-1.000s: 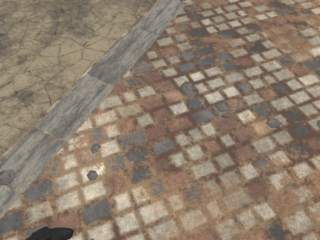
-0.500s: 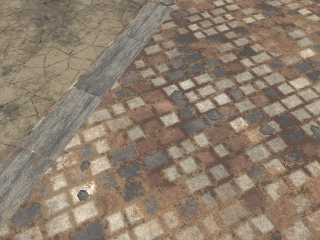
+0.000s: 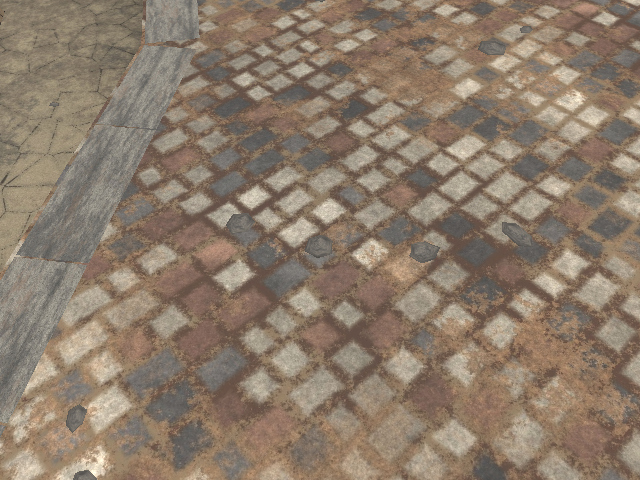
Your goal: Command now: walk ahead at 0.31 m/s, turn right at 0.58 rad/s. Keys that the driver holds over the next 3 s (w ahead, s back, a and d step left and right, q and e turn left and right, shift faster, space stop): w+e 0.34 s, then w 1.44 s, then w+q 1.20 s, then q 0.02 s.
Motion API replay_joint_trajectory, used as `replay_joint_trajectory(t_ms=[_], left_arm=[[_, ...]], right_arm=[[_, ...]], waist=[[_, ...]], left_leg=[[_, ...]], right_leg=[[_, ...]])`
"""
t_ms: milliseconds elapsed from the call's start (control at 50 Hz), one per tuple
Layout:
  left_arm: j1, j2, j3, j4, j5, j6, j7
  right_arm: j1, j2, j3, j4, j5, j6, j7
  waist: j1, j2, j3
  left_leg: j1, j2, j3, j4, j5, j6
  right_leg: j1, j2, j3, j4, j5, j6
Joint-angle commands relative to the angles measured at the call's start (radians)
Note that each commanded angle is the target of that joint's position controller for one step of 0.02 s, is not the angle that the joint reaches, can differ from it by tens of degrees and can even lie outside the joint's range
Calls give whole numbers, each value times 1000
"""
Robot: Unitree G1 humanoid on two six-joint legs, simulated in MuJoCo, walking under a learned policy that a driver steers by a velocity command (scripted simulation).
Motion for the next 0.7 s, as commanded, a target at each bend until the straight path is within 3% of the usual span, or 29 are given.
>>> replay_joint_trajectory(t_ms=[20,40,60,80,100,120,140,160,200,240,320,400,440,480,500,520,540,560,580,600,620,640,660,700], left_arm=[[-45,170,44,-74,-3,-11,-2],[-58,154,38,-79,-4,-9,-1],[-62,122,28,-84,-1,-12,-1],[-63,49,6,-93,2,-16,-3],[-65,24,0,-144,-13,-29,-5],[-79,103,17,-149,-13,-39,-6],[-68,143,31,-129,-9,-39,-10],[-41,139,35,-105,-1,-37,-13],[-54,110,32,-106,3,-42,-26],[-72,73,22,-117,-2,-46,-34],[-136,47,11,-146,-2,-44,-46],[-233,3,-12,-174,-3,-55,-70],[-256,12,-12,-186,-6,-59,-80],[-233,44,1,-189,-1,-62,-83],[-155,75,19,-172,2,-62,-81],[9,119,46,-123,1,-58,-73],[170,177,73,-85,0,-48,-56],[221,304,88,-70,5,-49,-44],[251,220,63,-79,7,-57,-46],[193,176,44,-62,17,-68,-53],[133,153,36,-56,10,-74,-52],[73,122,26,-53,11,-78,-53],[33,93,17,-58,23,-83,-54],[5,82,16,-52,22,-98,-53]], right_arm=[[-16,-90,-27,-69,14,-46,11],[26,-88,-30,-54,15,-53,10],[87,-107,-40,-37,14,-57,4],[199,-158,-51,-20,-2,-58,-6],[255,-244,-66,-3,-38,-54,0],[192,-219,-64,-12,-37,-58,4],[145,-153,-45,-28,-18,-58,-2],[120,-123,-34,-37,-11,-55,-7],[122,-108,-23,-32,-16,-52,-16],[150,-108,-21,-23,-26,-57,-18],[179,-128,-22,-1,-26,-53,-15],[230,-159,-26,37,-5,-43,-7],[250,-177,-31,58,11,-36,1],[251,-202,-37,74,23,-27,4],[247,-215,-39,82,25,-22,3],[245,-209,-33,85,23,-18,-1],[252,-177,-16,71,6,-26,-6],[355,-32,35,16,-25,-42,6],[299,-100,21,44,1,-69,11],[190,-157,0,0,40,-77,14],[141,-139,9,-15,35,-83,9],[123,-132,7,-11,11,-83,3],[150,-128,3,-3,4,-72,4],[196,-96,8,15,3,-50,11]], waist=[[-37,-144,-16],[-67,-130,-12],[-97,-100,-22],[-130,24,-71],[-111,226,-47],[-86,215,42],[-77,183,80],[-65,157,74],[-72,143,79],[-83,128,68],[-103,108,81],[-134,92,119],[-126,90,138],[-85,110,111],[-28,125,49],[63,110,-52],[138,74,-159],[55,-234,-328],[108,-170,-458],[102,-138,-279],[69,-99,-167],[32,-59,-94],[-10,-79,-69],[-47,-82,-58]], left_leg=[[118,-20,25,-144,51,27],[211,-15,32,-221,106,41],[337,31,8,-262,106,61],[491,206,-171,-320,-42,114],[527,392,-530,-448,-349,233],[449,438,-596,-476,-461,280],[427,386,-496,-478,-417,258],[423,337,-396,-476,-324,224],[390,290,-235,-493,-118,193],[368,267,-117,-506,24,195],[366,262,29,-514,193,206],[350,273,113,-525,245,204],[380,299,125,-520,292,206],[429,317,145,-443,568,196],[441,310,175,-330,803,181],[390,278,225,-138,945,154],[183,244,239,115,775,113],[-217,79,212,533,-33,41],[-273,33,0,684,-246,47],[-368,78,-2,720,-179,60],[-366,123,17,664,-93,72],[-332,153,26,599,-28,70],[-265,178,16,560,27,70],[-204,184,20,520,71,56]], right_leg=[[-46,-211,340,-178,-357,-151],[-96,-182,334,-146,-381,-129],[-180,-142,301,-69,-400,-90],[-310,-64,184,186,-436,-28],[-526,39,25,424,-412,1],[-617,-69,15,567,-331,17],[-635,-93,2,618,-251,30],[-620,-106,-15,646,-189,46],[-599,-132,-35,679,-67,68],[-584,-142,-63,689,24,87],[-559,-161,-96,534,134,111],[-437,-153,-163,301,172,80],[-387,-142,-185,220,121,45],[-287,-101,-220,155,42,-2],[-155,-64,-245,122,36,-29],[82,-21,-268,71,94,-63],[388,-85,-161,113,121,-91],[738,-398,394,42,-79,-260],[726,-470,638,-117,-125,-297],[615,-430,458,-131,-60,-242],[462,-388,319,-135,35,-212],[329,-345,219,-153,124,-194],[233,-313,155,-189,174,-184],[154,-299,106,-253,225,-204]])
Next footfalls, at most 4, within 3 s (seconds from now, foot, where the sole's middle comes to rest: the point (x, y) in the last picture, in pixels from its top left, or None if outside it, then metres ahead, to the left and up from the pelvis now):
0.08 left None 0.08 0.14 -0.78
0.54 right None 0.32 -0.21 -0.78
1.06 left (398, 387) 0.70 -0.10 -0.78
1.60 right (525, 315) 0.90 -0.42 -0.78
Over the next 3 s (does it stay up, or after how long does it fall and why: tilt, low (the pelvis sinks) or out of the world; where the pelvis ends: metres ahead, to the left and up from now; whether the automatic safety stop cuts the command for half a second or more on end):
stays up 1.53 -0.38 0.00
